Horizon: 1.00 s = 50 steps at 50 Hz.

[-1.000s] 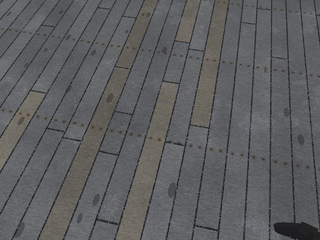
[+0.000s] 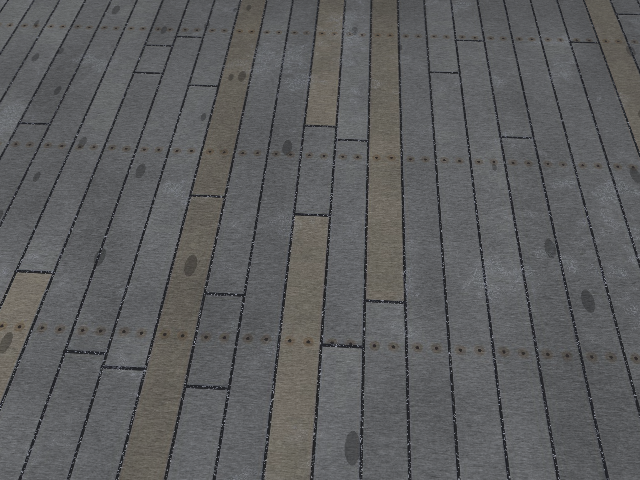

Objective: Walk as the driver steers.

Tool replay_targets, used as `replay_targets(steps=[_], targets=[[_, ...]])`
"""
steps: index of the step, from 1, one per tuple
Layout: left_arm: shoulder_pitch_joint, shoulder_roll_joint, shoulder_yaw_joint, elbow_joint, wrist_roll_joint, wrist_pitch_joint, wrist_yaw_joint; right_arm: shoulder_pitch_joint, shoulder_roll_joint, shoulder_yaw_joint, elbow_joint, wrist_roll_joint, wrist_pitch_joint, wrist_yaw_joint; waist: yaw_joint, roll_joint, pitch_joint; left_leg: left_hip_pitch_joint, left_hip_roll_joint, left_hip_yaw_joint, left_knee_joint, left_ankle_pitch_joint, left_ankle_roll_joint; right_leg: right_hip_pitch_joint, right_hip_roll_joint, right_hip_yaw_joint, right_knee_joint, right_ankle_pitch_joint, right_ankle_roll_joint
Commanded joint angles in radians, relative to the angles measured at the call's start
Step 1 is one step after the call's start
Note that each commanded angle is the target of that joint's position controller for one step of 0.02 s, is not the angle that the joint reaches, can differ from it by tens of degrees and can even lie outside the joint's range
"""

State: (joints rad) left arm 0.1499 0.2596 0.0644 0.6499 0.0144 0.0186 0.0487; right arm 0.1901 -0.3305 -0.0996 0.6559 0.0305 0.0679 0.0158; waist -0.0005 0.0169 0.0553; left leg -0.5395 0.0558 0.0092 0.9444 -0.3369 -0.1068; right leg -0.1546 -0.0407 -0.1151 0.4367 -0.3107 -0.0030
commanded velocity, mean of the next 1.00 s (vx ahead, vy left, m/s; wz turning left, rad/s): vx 0.00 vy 0.00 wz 0.04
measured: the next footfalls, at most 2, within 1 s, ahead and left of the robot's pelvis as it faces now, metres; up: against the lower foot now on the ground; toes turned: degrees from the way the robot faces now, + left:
left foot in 0.12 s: +0.06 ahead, +0.15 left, +0.00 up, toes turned +10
right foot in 0.54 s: +0.14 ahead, -0.07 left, +0.00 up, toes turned +19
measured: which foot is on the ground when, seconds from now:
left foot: up 0.00-0.10, down 0.12-0.58, up 0.60-0.84, down 0.86-1.00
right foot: down 0.00-0.12, up 0.14-0.52, down 0.54-0.86, up 0.88-1.00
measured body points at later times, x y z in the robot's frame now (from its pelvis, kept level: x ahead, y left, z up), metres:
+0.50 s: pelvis +0.03 +0.04 -0.01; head +0.06 +0.06 +0.44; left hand +0.08 +0.35 -0.11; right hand +0.30 -0.15 -0.08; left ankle +0.02 +0.14 -0.74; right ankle +0.11 -0.09 -0.72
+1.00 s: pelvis +0.04 +0.08 +0.00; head +0.07 +0.09 +0.45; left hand +0.20 +0.38 -0.09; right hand +0.17 -0.21 -0.08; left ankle +0.03 +0.16 -0.74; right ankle +0.04 -0.08 -0.66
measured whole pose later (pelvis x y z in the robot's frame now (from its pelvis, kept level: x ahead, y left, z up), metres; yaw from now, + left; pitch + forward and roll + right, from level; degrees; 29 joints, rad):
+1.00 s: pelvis +0.04 +0.08 +0.00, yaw -3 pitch +2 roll +0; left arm 0.21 0.37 0.12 0.64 -0.02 0.05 0.03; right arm 0.18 -0.27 -0.07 0.67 -0.02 0.00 -0.03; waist 0.00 -0.05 0.03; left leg -0.22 -0.04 0.04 0.43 -0.25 0.06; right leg -0.58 0.02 0.12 1.10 -0.38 0.08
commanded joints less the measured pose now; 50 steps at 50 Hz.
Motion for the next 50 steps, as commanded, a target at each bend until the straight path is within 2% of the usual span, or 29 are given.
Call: replay_targets(steps=[1, 4, 5, 6, 7, 8, 9, 11, 14, 18, 21, 24, 26, 27, 28, 29, 32, 33, 35, 38, 41, 42, 43, 44, 45, 46, 47, 48, 50], targets=[[-0.001, 0.215, 0.068, -0.049, -0.014, -0.01, -0.01, -0.081, -0.05, 0.0, -0.128, -0.001, -0.014, 0.023, 0.04, -0.174, -0.089, 0.015, 0.0, 0.066, -0.132, 0.003, 0.029, 0.094, -0.265, 0.087, -0.05, 0.589, -0.188], [-0.02, 0.214, 0.074, -0.039, -0.047, -0.03, -0.032, -0.035, -0.077, -0.02, -0.13, 0.0, 0.006, 0.026, 0.003, -0.174, -0.1, 0.143, -0.031, 0.101, -0.297, 0.049, 0.086, 0.072, -0.279, 0.036, 0.057, 0.586, -0.133], [-0.018, 0.196, 0.072, -0.029, -0.054, -0.036, -0.037, 0.029, -0.093, -0.035, -0.112, -0.002, 0.007, 0.018, -0.036, -0.14, -0.124, 0.271, -0.063, 0.105, -0.401, 0.129, 0.12, 0.02, -0.248, -0.019, 0.176, 0.598, -0.088], [0.033, 0.166, 0.065, -0.012, -0.045, -0.046, -0.045, 0.137, -0.163, -0.065, -0.087, -0.007, 0.003, -0.003, -0.08, -0.007, -0.177, 0.503, -0.052, -0.003, -0.5, 0.393, 0.184, -0.138, -0.175, -0.071, 0.394, 0.471, -0.008], [0.028, 0.074, 0.035, -0.078, 0.02, -0.054, -0.05, 0.159, -0.322, -0.095, -0.112, -0.008, -0.006, -0.024, -0.03, 0.346, -0.207, 0.736, 0.23, -0.447, -0.464, 0.929, 0.354, -0.522, -0.014, -0.076, 0.739, -0.351, 0.093], [-0.057, 0.112, 0.035, -0.098, 0.021, -0.059, -0.043, 0.146, -0.286, -0.078, -0.143, -0.048, -0.039, -0.009, -0.099, 0.261, -0.359, 0.698, 0.338, -0.648, -0.543, 0.755, 0.52, -0.594, 0.052, 0.173, 0.89, -0.42, 0.095], [-0.119, 0.155, 0.044, -0.103, -0.008, -0.056, -0.036, 0.11, -0.238, -0.062, -0.135, -0.045, -0.06, -0.001, -0.1, 0.139, -0.289, 0.642, 0.296, -0.552, -0.578, 0.606, 0.483, -0.607, 0.025, 0.216, 0.9, -0.344, 0.07], [-0.109, 0.159, 0.048, -0.087, -0.002, -0.05, -0.015, 0.005, -0.174, -0.043, -0.133, -0.002, -0.062, -0.019, -0.032, 0.048, -0.162, 0.502, 0.187, -0.441, -0.6, 0.393, 0.372, -0.594, -0.006, 0.225, 0.762, -0.177, 0.048], [-0.024, 0.152, 0.049, -0.045, 0.002, -0.038, -0.017, -0.091, -0.151, -0.027, -0.16, -0.022, -0.043, -0.046, 0.024, 0.079, -0.17, 0.359, 0.124, -0.34, -0.598, 0.448, 0.34, -0.448, 0.029, 0.189, 0.669, -0.045, 0.071], [-0.016, 0.105, 0.025, -0.03, -0.005, -0.027, -0.023, -0.057, -0.145, -0.019, -0.133, -0.025, -0.037, -0.056, -0.002, 0.091, -0.186, 0.317, 0.097, -0.314, -0.573, 0.398, 0.33, -0.363, 0.034, 0.175, 0.508, 0.007, 0.097], [-0.016, 0.113, 0.021, -0.031, -0.011, -0.023, -0.028, -0.073, -0.127, -0.004, -0.126, -0.037, -0.033, -0.048, -0.016, 0.124, -0.165, 0.282, 0.106, -0.335, -0.571, 0.279, 0.329, -0.31, 0.019, 0.167, 0.421, 0.004, 0.088], [0.002, 0.087, 0.005, -0.021, -0.014, -0.031, -0.042, -0.079, -0.029, 0.041, -0.092, -0.054, -0.045, -0.031, -0.023, 0.13, -0.163, 0.246, 0.117, -0.316, -0.558, 0.23, 0.318, -0.168, -0.015, 0.155, 0.286, 0.012, 0.066], [0.013, 0.086, 0.003, -0.024, -0.016, -0.038, -0.051, -0.076, -0.031, 0.047, -0.066, -0.054, -0.056, -0.022, 0.003, 0.12, -0.122, 0.213, 0.082, -0.269, -0.532, 0.157, 0.278, -0.06, 0.016, 0.118, 0.093, 0.124, 0.035], [-0.012, 0.133, 0.011, -0.045, -0.007, -0.039, -0.05, -0.036, -0.053, 0.04, -0.051, -0.054, -0.063, -0.025, -0.012, 0.085, -0.091, 0.223, 0.047, -0.251, -0.501, 0.12, 0.237, -0.067, 0.003, 0.16, 0.048, 0.226, 0.013], [-0.035, 0.214, 0.025, -0.077, -0.004, -0.041, -0.045, 0.005, -0.079, 0.029, -0.052, -0.064, -0.067, -0.032, -0.059, -0.025, -0.076, 0.229, -0.023, -0.198, -0.406, 0.04, 0.191, -0.098, -0.077, 0.288, 0.04, 0.438, -0.029], [-0.04, 0.266, 0.043, -0.071, -0.017, -0.041, -0.046, 0.021, -0.073, 0.025, -0.061, -0.068, -0.07, -0.039, -0.093, -0.181, -0.07, 0.226, -0.111, -0.078, -0.338, 0.002, 0.134, -0.144, -0.132, 0.396, -0.002, 0.421, -0.118], [0.055, 0.22, 0.044, -0.059, -0.017, -0.04, -0.038, -0.12, -0.059, 0.014, -0.098, -0.04, -0.064, -0.058, 0.003, -0.269, -0.071, 0.12, -0.159, -0.059, -0.171, -0.133, 0.099, -0.078, -0.209, 0.633, -0.089, 0.372, -0.234], [0.091, 0.227, 0.051, -0.057, -0.018, -0.045, -0.034, -0.141, -0.05, 0.013, -0.111, -0.039, -0.062, -0.055, 0.031, -0.264, -0.09, 0.046, -0.163, -0.092, -0.077, -0.252, 0.096, -0.007, -0.228, 0.676, -0.09, 0.418, -0.256], [0.087, 0.237, 0.064, -0.057, -0.029, -0.044, -0.018, -0.13, -0.029, 0.011, -0.107, -0.029, -0.066, -0.046, 0.02, -0.179, -0.136, -0.012, -0.139, -0.139, -0.003, -0.263, 0.082, 0.069, -0.214, 0.658, -0.059, 0.477, -0.239], [0.022, 0.215, 0.075, -0.078, -0.052, 0.006, 0.002, -0.117, 0.012, 0.02, -0.087, -0.015, -0.079, -0.031, 0.008, -0.169, -0.169, 0.088, -0.15, -0.108, -0.221, -0.122, 0.055, 0.043, -0.117, 0.59, -0.042, 0.43, -0.164], [-0.025, 0.212, 0.081, -0.104, -0.058, 0.035, 0.001, -0.014, 0.0, 0.007, -0.043, -0.008, -0.087, -0.011, -0.034, -0.198, -0.197, 0.294, -0.171, -0.073, -0.493, 0.046, 0.061, -0.053, -0.065, 0.593, -0.022, 0.341, -0.128], [-0.03, 0.194, 0.075, -0.11, -0.065, 0.035, 0.0, 0.037, -0.027, -0.007, -0.02, -0.009, -0.085, -0.014, -0.052, -0.177, -0.201, 0.419, -0.133, -0.074, -0.605, 0.145, 0.078, -0.142, -0.03, 0.574, 0.006, 0.208, -0.088], [0.031, 0.137, 0.061, -0.102, -0.054, 0.036, -0.005, 0.06, -0.1, -0.027, -0.02, -0.022, -0.077, -0.023, -0.023, -0.016, -0.201, 0.558, 0.068, -0.263, -0.662, 0.117, 0.15, -0.312, 0.062, 0.476, 0.182, -0.101, -0.028], [0.07, 0.125, 0.063, -0.121, -0.044, 0.021, -0.008, -0.006, -0.179, -0.038, -0.042, -0.073, -0.071, -0.021, 0.023, 0.246, -0.146, 0.487, 0.301, -0.552, -0.695, 0.198, 0.295, -0.509, 0.173, 0.335, 0.405, -0.304, 0.024], [0.079, 0.206, 0.083, -0.112, -0.03, 0.007, -0.011, -0.054, -0.141, -0.028, -0.07, -0.09, -0.082, -0.022, 0.033, 0.193, -0.113, 0.423, 0.364, -0.561, -0.709, 0.223, 0.357, -0.523, 0.066, 0.325, 0.591, -0.278, 0.051], [0.079, 0.249, 0.097, -0.084, -0.037, 0.009, -0.014, -0.116, -0.079, -0.01, -0.083, -0.082, -0.088, -0.031, 0.048, 0.108, -0.079, 0.381, 0.297, -0.431, -0.693, 0.221, 0.332, -0.509, 0.042, 0.3, 0.666, -0.202, 0.06], [0.1, 0.235, 0.097, -0.058, -0.036, 0.018, -0.013, -0.153, -0.056, -0.002, -0.091, -0.065, -0.091, -0.041, 0.056, 0.068, -0.062, 0.381, 0.217, -0.321, -0.68, 0.204, 0.292, -0.512, 0.032, 0.282, 0.706, -0.128, 0.073], [0.111, 0.215, 0.093, -0.049, -0.034, 0.025, -0.013, -0.165, -0.047, 0.002, -0.09, -0.05, -0.091, -0.052, 0.051, 0.075, -0.055, 0.399, 0.183, -0.247, -0.668, 0.247, 0.275, -0.534, 0.021, 0.268, 0.755, -0.067, 0.086], [0.079, 0.181, 0.077, -0.07, -0.04, 0.027, -0.023, -0.12, -0.048, 0.007, -0.079, -0.051, -0.087, -0.068, 0.018, 0.092, -0.053, 0.418, 0.157, -0.134, -0.66, 0.389, 0.287, -0.556, -0.003, 0.206, 0.795, -0.006, 0.113]])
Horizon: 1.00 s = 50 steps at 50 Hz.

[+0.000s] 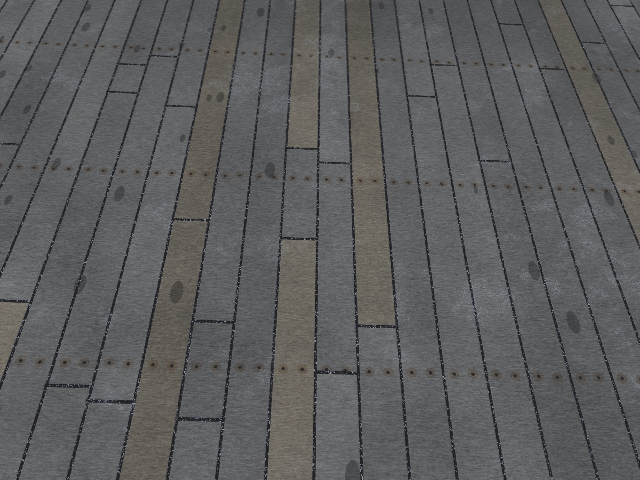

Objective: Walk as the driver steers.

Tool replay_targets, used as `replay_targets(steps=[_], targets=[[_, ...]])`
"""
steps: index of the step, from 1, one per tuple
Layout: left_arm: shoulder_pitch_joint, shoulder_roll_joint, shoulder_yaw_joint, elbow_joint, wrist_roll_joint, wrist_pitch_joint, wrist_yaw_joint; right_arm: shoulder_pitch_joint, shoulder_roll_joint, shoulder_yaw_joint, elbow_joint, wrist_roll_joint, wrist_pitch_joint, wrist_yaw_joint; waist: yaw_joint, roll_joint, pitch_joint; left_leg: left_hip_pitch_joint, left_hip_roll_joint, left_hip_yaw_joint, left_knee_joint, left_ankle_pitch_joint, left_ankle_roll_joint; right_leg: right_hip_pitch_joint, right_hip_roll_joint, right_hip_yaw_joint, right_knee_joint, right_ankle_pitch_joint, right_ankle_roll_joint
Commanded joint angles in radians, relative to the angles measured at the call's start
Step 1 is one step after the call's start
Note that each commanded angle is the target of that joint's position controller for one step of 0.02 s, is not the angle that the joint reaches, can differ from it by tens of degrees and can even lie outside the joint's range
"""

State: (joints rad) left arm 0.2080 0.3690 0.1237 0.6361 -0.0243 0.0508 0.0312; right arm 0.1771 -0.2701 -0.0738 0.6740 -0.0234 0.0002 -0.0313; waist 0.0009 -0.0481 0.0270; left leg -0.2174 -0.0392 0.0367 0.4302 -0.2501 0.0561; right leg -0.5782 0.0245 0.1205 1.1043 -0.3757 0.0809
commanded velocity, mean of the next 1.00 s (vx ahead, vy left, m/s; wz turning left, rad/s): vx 0.47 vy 0.00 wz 0.02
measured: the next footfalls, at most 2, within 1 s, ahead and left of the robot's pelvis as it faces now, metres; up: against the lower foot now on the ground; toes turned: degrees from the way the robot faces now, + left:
right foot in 0.36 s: +0.03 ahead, -0.16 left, +0.00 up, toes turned -21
left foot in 0.90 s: +0.45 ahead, -0.04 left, +0.00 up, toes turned +6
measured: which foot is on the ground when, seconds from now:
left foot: down 0.00-0.36, up 0.38-0.88, down 0.90-1.00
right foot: up 0.00-0.34, down 0.36-0.90, up 0.92-1.00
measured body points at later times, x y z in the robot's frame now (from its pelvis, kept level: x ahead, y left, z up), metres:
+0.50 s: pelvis +0.05 -0.07 +0.00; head +0.06 -0.09 +0.45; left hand +0.26 +0.15 -0.09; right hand +0.06 -0.38 -0.12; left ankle +0.06 +0.08 -0.66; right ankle -0.01 -0.15 -0.74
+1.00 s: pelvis +0.37 -0.07 -0.03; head +0.40 -0.08 +0.42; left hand +0.43 +0.19 -0.15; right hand +0.50 -0.35 -0.15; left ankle +0.41 -0.05 -0.74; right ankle +0.18 -0.23 -0.60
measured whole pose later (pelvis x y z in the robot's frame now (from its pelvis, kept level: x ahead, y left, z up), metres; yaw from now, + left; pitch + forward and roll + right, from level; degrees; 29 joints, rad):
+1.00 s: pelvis +0.37 -0.07 -0.03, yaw +7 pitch +0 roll +1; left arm 0.29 0.24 0.01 0.79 0.04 -0.08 0.00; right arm 0.25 -0.33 -0.08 0.78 -0.02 0.00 0.03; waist -0.01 0.01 0.06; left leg -0.41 -0.16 0.09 0.69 -0.29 0.18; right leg -0.24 -0.06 0.01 1.38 -0.31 0.01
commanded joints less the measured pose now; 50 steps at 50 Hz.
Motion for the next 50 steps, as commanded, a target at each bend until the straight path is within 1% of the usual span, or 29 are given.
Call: replay_targets(steps=[1, 4, 10, 15, 17, 18, 19, 20, 21, 22, 23, 24, 26, 27, 28, 30, 31, 37, 39, 41, 42, 43, 44, 45, 46, 47, 48, 49, 50], targets=[[-0.013, 0.057, 0.009, -0.075, -0.006, -0.007, -0.009, -0.072, -0.114, -0.02, -0.089, -0.001, -0.015, -0.025, -0.006, 0.161, -0.026, 0.129, 0.255, -0.135, -0.145, 0.336, 0.137, -0.155, -0.081, -0.052, 0.098, 0.075, 0.04], [-0.077, 0.032, -0.01, -0.118, -0.006, -0.009, -0.022, 0.003, -0.149, -0.031, -0.067, -0.004, 0.001, -0.027, -0.052, 0.157, -0.046, 0.236, 0.305, -0.106, -0.14, 0.426, 0.173, -0.183, -0.114, -0.079, 0.0, 0.067, 0.061], [-0.114, 0.007, -0.025, -0.144, -0.001, 0.001, -0.049, -0.017, -0.201, -0.053, -0.053, 0.01, 0.01, -0.003, -0.053, 0.161, -0.054, 0.242, 0.355, 0.027, -0.126, 0.5, 0.173, -0.064, -0.139, -0.148, -0.195, 0.073, 0.03], [-0.127, 0.002, -0.021, -0.157, 0.002, 0.025, -0.058, -0.014, -0.229, -0.066, -0.023, 0.057, 0.0, 0.032, -0.028, 0.18, -0.089, 0.232, 0.374, 0.065, -0.02, 0.611, 0.137, 0.146, -0.067, -0.195, -0.451, 0.009, -0.048], [-0.03, 0.016, -0.01, -0.117, -0.003, 0.028, -0.057, 0.001, -0.222, -0.063, 0.001, 0.084, -0.008, 0.034, 0.026, 0.158, -0.135, 0.116, 0.355, 0.1, 0.04, 0.259, 0.09, 0.377, -0.016, -0.227, -0.629, 0.064, -0.116], [0.123, 0.072, 0.016, -0.057, -0.017, 0.022, -0.048, 0.016, -0.157, -0.039, 0.011, 0.07, -0.017, 0.035, 0.079, 0.076, -0.184, -0.065, 0.304, 0.151, 0.185, 0.045, 0.053, 0.629, -0.02, -0.175, -0.65, 0.034, -0.168], [0.253, 0.169, 0.034, -0.03, -0.015, -0.001, -0.032, -0.041, -0.051, 0.009, -0.04, 0.018, -0.031, 0.048, 0.128, -0.196, -0.199, -0.46, 0.173, 0.219, 0.55, -0.344, -0.038, 0.885, -0.292, 0.251, -0.74, -0.16, -0.298], [0.235, 0.173, 0.023, -0.059, 0.002, -0.043, -0.032, -0.086, -0.102, -0.008, -0.067, 0.043, -0.056, 0.05, 0.146, -0.151, -0.194, -0.693, 0.081, 0.022, 0.761, -0.392, -0.056, 0.836, -0.449, 0.594, -0.899, -0.478, -0.446], [0.201, 0.12, 0.003, -0.049, 0.004, -0.076, -0.035, -0.141, -0.175, -0.027, -0.081, 0.08, -0.068, 0.058, 0.151, -0.106, -0.113, -0.744, 0.136, -0.051, 0.815, -0.304, -0.033, 0.78, -0.439, 0.517, -0.94, -0.505, -0.417], [0.152, 0.086, -0.011, -0.038, 0.007, -0.099, -0.035, -0.11, -0.184, -0.031, -0.067, 0.087, -0.074, 0.063, 0.109, -0.13, -0.047, -0.753, 0.163, -0.062, 0.799, -0.202, -0.014, 0.725, -0.407, 0.411, -0.936, -0.431, -0.37], [0.096, 0.05, -0.025, -0.038, 0.009, -0.113, -0.034, -0.069, -0.183, -0.032, -0.037, 0.067, -0.077, 0.062, 0.068, -0.094, -0.018, -0.716, 0.182, -0.081, 0.764, -0.109, -0.014, 0.665, -0.365, 0.309, -0.935, -0.32, -0.326], [0.061, 0.031, -0.033, -0.035, 0.017, -0.124, -0.033, -0.043, -0.182, -0.036, -0.019, 0.06, -0.076, 0.063, 0.043, -0.098, 0.016, -0.669, 0.183, -0.11, 0.731, -0.031, -0.022, 0.602, -0.328, 0.206, -0.955, -0.231, -0.289], [0.065, 0.021, -0.034, -0.028, 0.038, -0.15, -0.029, -0.008, -0.151, -0.031, 0.008, 0.071, -0.064, 0.063, 0.032, -0.072, 0.039, -0.65, 0.154, -0.149, 0.743, 0.106, -0.042, 0.565, -0.294, 0.066, -0.992, -0.092, -0.245], [0.113, 0.051, -0.038, 0.017, 0.085, -0.136, -0.034, 0.035, -0.103, -0.014, 0.044, -0.044, -0.022, 0.091, 0.015, 0.015, 0.028, -0.559, 0.102, -0.106, 0.75, 0.128, -0.054, 0.494, -0.256, -0.045, -1.013, -0.005, -0.186], [0.121, 0.05, -0.034, 0.027, 0.083, -0.135, -0.039, 0.038, -0.091, -0.015, 0.044, -0.035, -0.005, 0.102, 0.009, -0.01, 0.055, -0.558, 0.101, -0.095, 0.744, 0.161, -0.06, 0.463, -0.239, -0.106, -1.021, 0.034, -0.169], [0.13, 0.026, -0.042, 0.043, 0.072, -0.14, -0.041, 0.006, -0.102, -0.017, 0.04, -0.004, 0.006, 0.111, 0.014, -0.04, 0.088, -0.595, 0.103, -0.093, 0.716, 0.217, -0.067, 0.454, -0.236, -0.168, -1.042, 0.048, -0.156], [0.143, 0.016, -0.045, 0.054, 0.07, -0.143, -0.04, -0.016, -0.104, -0.017, 0.036, 0.0, 0.006, 0.113, 0.02, -0.046, 0.102, -0.621, 0.103, -0.091, 0.696, 0.242, -0.065, 0.467, -0.243, -0.184, -1.051, 0.057, -0.157], [0.221, 0.01, -0.049, 0.141, 0.066, -0.156, -0.019, -0.163, -0.076, 0.008, -0.009, -0.012, 0.0, 0.138, 0.05, -0.011, 0.176, -0.703, 0.132, 0.023, 0.493, 0.244, 0.014, 0.66, -0.277, -0.317, -1.074, 0.219, -0.152], [0.246, 0.011, -0.053, 0.174, 0.068, -0.149, -0.013, -0.206, -0.057, 0.023, -0.039, -0.008, 0.002, 0.139, 0.053, -0.016, 0.179, -0.67, 0.116, 0.095, 0.414, 0.174, 0.059, 0.733, -0.278, -0.378, -1.022, 0.504, -0.141], [0.231, 0.045, -0.054, 0.186, 0.068, -0.14, -0.004, -0.174, -0.053, 0.031, -0.05, 0.005, 0.006, 0.123, 0.011, -0.046, 0.106, -0.479, 0.031, 0.187, 0.339, 0.1, 0.119, 0.763, -0.279, -0.432, -0.883, 1.15, -0.125], [0.229, 0.076, -0.049, 0.19, 0.072, -0.128, 0.004, -0.105, -0.071, 0.025, -0.037, 0.009, 0.007, 0.113, -0.032, -0.073, 0.044, -0.39, -0.019, 0.21, 0.34, 0.032, 0.145, 0.801, -0.294, -0.434, -0.761, 1.418, -0.124], [0.204, 0.114, -0.039, 0.185, 0.081, -0.11, 0.009, 0.036, -0.102, 0.011, -0.005, 0.015, 0.005, 0.106, -0.108, -0.101, -0.04, -0.245, -0.055, 0.201, 0.345, -0.052, 0.172, 0.794, -0.317, -0.428, -0.569, 1.554, -0.137], [0.174, 0.146, -0.03, 0.169, 0.078, -0.099, 0.005, 0.208, -0.158, -0.015, 0.039, 0.016, -0.007, 0.095, -0.187, -0.095, -0.134, -0.021, -0.091, 0.163, 0.315, -0.118, 0.201, 0.697, -0.324, -0.406, -0.323, 1.512, -0.159], [0.15, 0.143, -0.031, 0.159, 0.075, -0.104, -0.005, 0.387, -0.217, -0.049, 0.098, 0.003, -0.013, 0.075, -0.266, -0.024, -0.208, 0.281, -0.083, 0.048, 0.199, -0.15, 0.223, 0.481, -0.278, -0.399, -0.006, 1.226, -0.141], [0.128, -0.012, -0.066, 0.07, 0.049, -0.126, -0.034, 0.293, -0.335, -0.087, 0.091, 0.002, 0.008, 0.061, -0.137, 0.331, -0.187, 0.551, 0.191, -0.546, 0.01, -0.433, 0.372, -0.07, -0.011, -0.351, 0.424, 0.085, -0.055], [0.023, 0.023, -0.074, 0.008, 0.052, -0.156, -0.034, 0.278, -0.347, -0.089, 0.058, 0.005, 0.009, 0.07, -0.156, 0.164, -0.265, 0.608, 0.278, -0.875, -0.131, -0.414, 0.426, -0.243, 0.03, -0.088, 0.549, -0.006, -0.069], [-0.062, 0.03, -0.078, -0.022, 0.055, -0.177, -0.036, 0.29, -0.321, -0.084, 0.075, 0.008, 0.005, 0.059, -0.16, 0.062, -0.179, 0.535, 0.285, -0.805, -0.171, -0.3, 0.381, -0.289, -0.038, -0.028, 0.503, 0.046, -0.083], [-0.027, 0.019, -0.088, -0.015, 0.051, -0.188, -0.035, 0.293, -0.271, -0.071, 0.104, 0.007, -0.005, 0.048, -0.093, -0.015, -0.073, 0.379, 0.265, -0.721, -0.192, -0.183, 0.34, -0.24, -0.084, -0.032, 0.379, 0.076, -0.091], [-0.027, 0.01, -0.093, -0.013, 0.067, -0.181, -0.035, 0.25, -0.233, -0.059, 0.105, 0.004, -0.018, 0.038, -0.045, -0.045, -0.02, 0.257, 0.211, -0.612, -0.191, -0.117, 0.303, -0.187, -0.123, -0.03, 0.282, 0.065, -0.086]])
Over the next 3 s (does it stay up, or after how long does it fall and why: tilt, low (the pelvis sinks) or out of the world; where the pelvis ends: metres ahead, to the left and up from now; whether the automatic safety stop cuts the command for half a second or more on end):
stays up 2.20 0.18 -0.01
